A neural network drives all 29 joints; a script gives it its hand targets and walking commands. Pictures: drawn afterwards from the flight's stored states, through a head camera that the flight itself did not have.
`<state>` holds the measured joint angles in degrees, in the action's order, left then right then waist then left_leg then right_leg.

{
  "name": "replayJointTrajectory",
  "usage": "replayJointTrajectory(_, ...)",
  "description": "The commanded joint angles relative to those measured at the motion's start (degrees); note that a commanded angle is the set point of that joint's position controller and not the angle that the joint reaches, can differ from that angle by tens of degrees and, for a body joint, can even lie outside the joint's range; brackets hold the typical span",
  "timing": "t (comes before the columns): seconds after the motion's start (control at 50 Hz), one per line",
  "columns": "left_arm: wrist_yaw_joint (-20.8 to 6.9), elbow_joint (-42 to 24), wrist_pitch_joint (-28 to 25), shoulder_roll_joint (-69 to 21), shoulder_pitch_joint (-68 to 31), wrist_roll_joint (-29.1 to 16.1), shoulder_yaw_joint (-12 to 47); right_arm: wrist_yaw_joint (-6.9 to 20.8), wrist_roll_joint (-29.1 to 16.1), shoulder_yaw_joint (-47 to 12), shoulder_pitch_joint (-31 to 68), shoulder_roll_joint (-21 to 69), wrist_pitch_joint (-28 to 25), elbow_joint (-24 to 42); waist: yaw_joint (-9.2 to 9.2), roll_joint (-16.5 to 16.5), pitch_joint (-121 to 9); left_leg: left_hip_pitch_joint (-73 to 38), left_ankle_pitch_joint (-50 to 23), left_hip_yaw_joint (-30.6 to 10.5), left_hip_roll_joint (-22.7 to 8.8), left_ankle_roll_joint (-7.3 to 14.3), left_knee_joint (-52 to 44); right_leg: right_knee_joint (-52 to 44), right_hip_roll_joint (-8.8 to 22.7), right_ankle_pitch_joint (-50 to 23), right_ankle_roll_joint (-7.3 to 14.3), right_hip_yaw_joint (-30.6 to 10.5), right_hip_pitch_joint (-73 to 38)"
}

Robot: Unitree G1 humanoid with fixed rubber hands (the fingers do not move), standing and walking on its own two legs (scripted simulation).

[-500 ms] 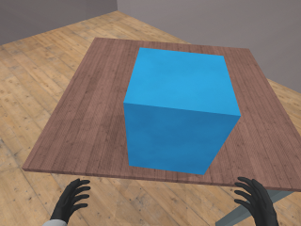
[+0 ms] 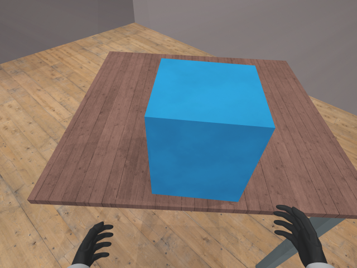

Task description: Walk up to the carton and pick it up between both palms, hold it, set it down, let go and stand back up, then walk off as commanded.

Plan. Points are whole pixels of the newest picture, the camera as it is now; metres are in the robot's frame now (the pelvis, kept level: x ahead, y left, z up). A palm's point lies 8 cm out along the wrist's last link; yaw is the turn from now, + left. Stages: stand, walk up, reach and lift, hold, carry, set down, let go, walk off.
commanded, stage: set down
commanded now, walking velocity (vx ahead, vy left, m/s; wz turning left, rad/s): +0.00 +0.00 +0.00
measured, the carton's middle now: (201, 132) +0.41 -0.03 +0.11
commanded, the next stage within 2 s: let go in 0.02 s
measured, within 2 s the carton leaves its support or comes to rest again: neither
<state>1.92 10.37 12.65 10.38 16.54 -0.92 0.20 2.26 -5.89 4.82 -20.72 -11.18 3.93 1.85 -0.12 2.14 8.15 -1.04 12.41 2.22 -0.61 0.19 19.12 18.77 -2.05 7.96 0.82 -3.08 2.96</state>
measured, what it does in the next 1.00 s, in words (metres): stands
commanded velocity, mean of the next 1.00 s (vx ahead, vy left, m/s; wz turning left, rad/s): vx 0.00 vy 0.00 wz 0.00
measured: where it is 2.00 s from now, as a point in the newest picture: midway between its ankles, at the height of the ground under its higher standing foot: outside the picture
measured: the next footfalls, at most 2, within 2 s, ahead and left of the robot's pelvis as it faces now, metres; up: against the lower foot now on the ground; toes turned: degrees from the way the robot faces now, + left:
none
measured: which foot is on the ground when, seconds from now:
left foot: down 0.00-1.00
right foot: down 0.00-1.00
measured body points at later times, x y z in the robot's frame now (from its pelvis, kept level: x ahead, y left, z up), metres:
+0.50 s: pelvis -0.04 -0.03 -0.01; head -0.05 -0.02 +0.44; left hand +0.16 +0.19 -0.08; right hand +0.16 -0.23 -0.07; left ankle -0.01 +0.11 -0.75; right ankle +0.03 -0.11 -0.75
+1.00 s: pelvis +0.02 -0.01 -0.01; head +0.06 -0.03 +0.43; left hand +0.07 +0.31 -0.12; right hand +0.09 -0.31 -0.15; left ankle -0.01 +0.11 -0.75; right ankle +0.01 -0.12 -0.75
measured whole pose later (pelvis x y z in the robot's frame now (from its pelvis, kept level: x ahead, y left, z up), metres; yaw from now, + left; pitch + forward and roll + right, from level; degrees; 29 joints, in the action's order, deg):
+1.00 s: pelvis +0.02 -0.01 -0.01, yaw +3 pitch +1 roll +0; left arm -2.1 52.5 -1.4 20.4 13.1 1.6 -2.2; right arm 2.4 2.5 2.3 -16.3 -22.9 -1.4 -49.3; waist 0.1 -3.4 3.3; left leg 14.4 19.0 -2.0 0.6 0.1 32.1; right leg 31.8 -0.7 17.7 0.6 0.2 15.5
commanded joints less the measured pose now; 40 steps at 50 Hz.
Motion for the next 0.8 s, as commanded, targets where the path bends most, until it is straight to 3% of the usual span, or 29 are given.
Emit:
replayJointTrajectory(0.0, -0.1, -5.7, -2.6, 4.8, -5.2, 0.1, -2.5, -0.8, 2.4, 0.1, 4.5, -4.7, 4.1, -5.0, 2.49, -8.5, 0.4, 18.0, 4.2, 0.7, -1.2, 0.1, -9.2, -1.0, 0.8, 1.8, 1.7, 1.6, -11.5)
replayJointTrajectory(0.02, -0.5, -5.2, -2.6, 5.5, -6.6, -0.5, -2.2, -1.0, 2.9, 0.4, 5.3, -4.9, 4.1, -6.0, 1.68, -7.3, 1.9, 17.7, 5.5, 0.9, -1.0, 0.3, -8.4, -1.8, 1.2, 3.8, 1.7, 1.3, -9.3)
replayJointTrajectory(0.04, -0.1, -5.2, -2.5, 4.5, -8.0, 0.8, -2.2, -0.7, 2.9, -0.1, 6.2, -5.5, 4.2, -8.0, 2.04, -10.0, 1.6, 18.1, 6.3, 0.8, -1.4, 0.1, -8.8, -0.8, 0.6, 4.9, 1.7, 2.0, -10.1)
replayJointTrajectory(0.1, -0.4, -4.4, -3.0, 4.6, -9.5, 2.1, -3.1, -0.8, 2.4, -0.5, 8.0, -5.3, 3.6, -8.7, 2.71, -11.7, 1.4, 23.7, 10.0, 0.2, -2.9, 1.6, -10.8, 1.8, -0.6, 3.3, 1.1, 2.5, -16.2)
replayJointTrajectory(0.12, -0.4, -0.8, -2.6, 3.2, -8.6, 3.2, -2.8, -0.7, 3.1, -0.4, 7.7, -6.5, 4.1, -12.2, 2.36, -13.7, 2.7, 24.7, 10.0, 0.4, -2.4, 1.0, -10.8, 2.5, -0.8, 3.4, 1.2, 2.9, -17.1)
replayJointTrajectory(0.18, -1.7, 1.7, -3.5, 4.3, -13.0, 4.0, -4.3, -1.4, 3.4, -1.6, 10.3, -6.2, 3.4, -13.9, 2.60, -12.2, 3.6, 29.3, 13.1, 0.7, -3.5, 2.6, -11.9, 3.2, -1.2, 4.9, 0.1, 2.9, -21.2)
replayJointTrajectory(0.2, -2.1, 5.8, -3.2, 3.9, -16.1, 4.1, -4.6, -1.7, 4.6, -1.3, 12.4, -5.7, 3.8, -17.1, 3.04, -11.4, 5.0, 29.3, 14.7, 1.2, -3.5, 2.8, -11.3, 2.5, -1.3, 8.3, 0.0, 2.7, -19.3)
replayJointTrajectory(0.24, -2.7, 10.5, -3.4, 3.3, -16.3, 5.7, -4.5, -1.9, 5.7, -1.5, 12.2, -5.4, 4.0, -22.8, 2.00, -12.7, 8.0, 31.6, 17.4, 1.2, -3.7, 3.3, -12.5, 2.9, -1.3, 8.7, -0.1, 2.7, -21.2)
replayJointTrajectory(0.28, -3.3, 14.6, -3.8, 2.9, -19.7, 7.5, -5.3, -2.0, 6.4, -2.0, 14.2, -5.2, 3.8, -26.3, 2.69, -13.9, 8.2, 33.9, 20.1, 1.2, -4.4, 3.6, -12.1, 2.3, -1.0, 13.4, -0.2, 1.2, -22.5)
replayJointTrajectory(0.3, -3.4, 14.1, -4.2, 3.5, -20.8, 6.1, -5.1, -2.2, 6.7, -2.6, 15.5, -4.4, 3.2, -23.7, 2.54, -11.2, 7.3, 33.8, 19.9, 1.1, -4.4, 3.8, -12.0, 2.2, -1.3, 13.7, -0.4, 1.6, -22.4)
replayJointTrajectory(0.34, -3.7, 13.8, -4.9, 3.0, -22.3, 6.6, -5.2, -2.7, 7.2, -2.5, 15.3, -4.5, 2.5, -26.2, 2.15, -11.4, 5.6, 30.7, 17.9, 2.1, -3.8, 3.1, -9.8, 0.9, -0.3, 16.5, -0.2, 0.7, -20.3)
replayJointTrajectory(0.38, -3.3, 11.3, -4.3, 4.7, -22.5, 2.9, -4.0, -2.9, 7.3, -2.6, 17.6, -2.0, 1.5, -22.1, 2.53, -5.1, 2.1, 20.8, 10.0, 3.2, -1.7, 1.3, -5.1, -4.4, 3.2, 22.8, 0.7, -1.6, -9.0)
replayJointTrajectory(0.4, -3.4, 9.0, -4.3, 6.2, -22.7, 0.9, -5.0, -3.9, 6.9, -4.2, 17.9, -0.1, 0.4, -18.2, 2.29, 1.6, 0.2, 12.4, 5.7, 4.2, 1.9, 0.8, 2.0, -9.5, 7.6, 25.6, 4.0, -4.8, 1.5)
replayJointTrajectory(0.44, -2.6, 8.8, -2.5, 8.9, -25.5, -2.6, -4.6, -5.0, 6.9, -5.1, 20.7, 0.8, -2.0, -14.7, 1.15, 6.3, -4.3, 1.4, 0.5, 3.4, 4.6, -0.5, 7.6, -12.5, 10.7, 29.9, 4.5, -5.8, 15.3)
replayJointTrajectory(0.5, -0.7, 7.6, 1.5, 8.9, -23.4, -1.4, -3.6, -4.9, 6.4, -2.8, 20.3, -1.4, -3.6, -15.5, 0.72, 3.5, -7.1, 0.2, 2.2, 2.8, 4.6, -0.9, 9.8, -11.4, 10.6, 36.0, 6.7, -5.0, 18.2)
replayJointTrajectory(0.52, -1.0, 18.2, -4.5, 19.4, -12.3, 4.3, -8.1, -3.8, 10.2, 3.3, 4.0, -21.5, -3.8, -31.4, -1.20, -3.5, -4.1, 9.0, 15.3, -3.2, 2.9, 1.6, 18.1, -8.8, 12.7, 39.6, 5.2, -11.5, 22.2)
replayJointTrajectory(0.54, -1.2, 18.6, -7.6, 21.0, -11.8, 4.8, -8.4, -3.0, 10.3, 3.9, -0.2, -21.7, -4.5, -32.4, -1.40, -2.0, -3.5, 12.8, 20.8, -4.9, 1.4, 3.8, 19.0, -6.6, 13.7, 40.7, 6.9, -11.9, 22.2)
replayJointTrajectory(0.56, -1.8, 18.0, -9.7, 20.6, -14.8, 5.3, -8.2, -2.2, 10.2, 3.3, -2.1, -18.3, -5.1, -32.6, -2.48, 2.2, -6.0, 12.8, 16.6, -4.2, 0.8, 3.2, 20.9, -4.3, 14.0, 39.1, 6.6, -12.5, 21.1)
replayJointTrajectory(0.58, -2.5, 18.3, -10.9, 19.1, -18.4, 5.0, -7.7, -1.9, 9.8, 2.9, -1.5, -17.3, -5.7, -32.8, -3.72, 4.3, -7.6, 12.0, 13.2, -5.0, -1.1, 4.0, 19.2, -1.3, 12.5, 35.4, 5.7, -8.9, 22.0)
replayJointTrajectory(0.6, -3.0, 19.4, -11.7, 17.9, -19.2, 4.7, -7.6, -1.5, 9.5, 2.9, -4.1, -16.4, -5.9, -34.9, -4.50, 0.4, -10.3, 12.3, 15.1, -6.3, -1.5, 5.0, 15.5, 3.8, 10.1, 32.7, 4.2, -5.7, 21.4)
replayJointTrajectory(0.62, -3.6, 19.6, -12.4, 15.2, -17.8, 4.1, -6.6, -1.0, 10.0, 2.1, 0.0, -15.9, -6.4, -33.7, -2.82, -3.3, -9.5, 18.0, 22.1, -13.1, -5.5, 6.1, 5.1, 9.3, 7.1, 27.9, 1.8, -3.6, 19.3)
replayJointTrajectory(0.64, -4.5, 21.1, -13.1, 15.9, -14.8, 3.7, -7.0, -0.6, 10.0, 2.8, 4.9, -19.9, -6.9, -32.1, -0.53, -9.2, -8.4, 24.5, 35.2, -23.1, -10.4, 8.9, -4.0, 18.7, 2.4, 22.1, -0.1, 1.8, 16.4)
replayJointTrajectory(0.66, -4.8, 23.7, -13.3, 15.3, -11.1, 4.1, -7.5, -0.4, 10.7, 2.7, 7.9, -20.4, -7.1, -32.5, 1.86, -13.2, -6.1, 28.0, 38.9, -28.8, -13.0, 11.4, -7.7, 27.8, 1.5, 18.5, 0.7, 0.7, 15.4)
replayJointTrajectory(0.68, -5.2, 25.3, -13.8, 18.4, -8.1, 4.2, -8.7, -0.5, 10.5, 2.9, 9.2, -21.7, -7.3, -32.2, 2.65, -10.4, -5.7, 30.1, 39.9, -30.2, -14.3, 12.2, -7.4, 30.7, 2.9, 17.9, 0.9, -0.1, 14.6)
replayJointTrajectory(0.7, -5.4, 26.7, -14.0, 18.5, -6.1, 3.9, -8.1, -0.2, 10.0, 2.8, 11.7, -21.2, -7.6, -32.8, 3.26, -9.0, -8.6, 29.8, 38.4, -26.4, -12.4, 11.0, -5.2, 27.3, 2.9, 17.0, 0.8, 1.4, 12.5)
replayJointTrajectory(0.72, -5.2, 27.9, -14.9, 16.6, -4.3, 3.6, -8.0, -0.4, 9.8, 2.1, 16.1, -20.6, -8.0, -33.0, 6.56, -11.0, -8.3, 31.8, 33.9, -24.0, -11.8, 9.1, -2.0, 21.2, 5.6, 15.7, 2.6, -1.7, 9.4)
replayJointTrajectory(0.74, -5.2, 29.3, -15.7, 16.4, -4.2, 3.6, -6.9, -0.5, 8.9, 2.0, 13.1, -19.5, -7.5, -34.8, 4.57, -9.6, -10.4, 30.8, 30.0, -17.5, -8.6, 7.4, 1.8, 10.0, 3.7, 16.9, 2.8, 2.1, 4.5)
replayJointTrajectory(0.76, -4.8, 30.2, -15.8, 17.1, -6.6, 4.6, -7.0, -0.5, 9.4, 1.1, 9.6, -17.2, -7.4, -36.6, 2.98, -4.7, -9.6, 32.9, 22.5, -14.8, -6.1, 5.6, 5.9, 7.0, 4.2, 14.9, 3.1, -2.5, 0.9)
replayJointTrajectory(0.78, -4.2, 29.4, -16.6, 22.9, -9.7, 4.9, -8.0, -0.4, 8.3, 0.7, 10.2, -16.6, -7.2, -36.4, 2.47, 5.2, -8.2, 34.5, 18.1, -10.7, -1.9, 3.4, 12.8, 2.1, 11.5, 21.7, 6.0, -14.6, 5.2)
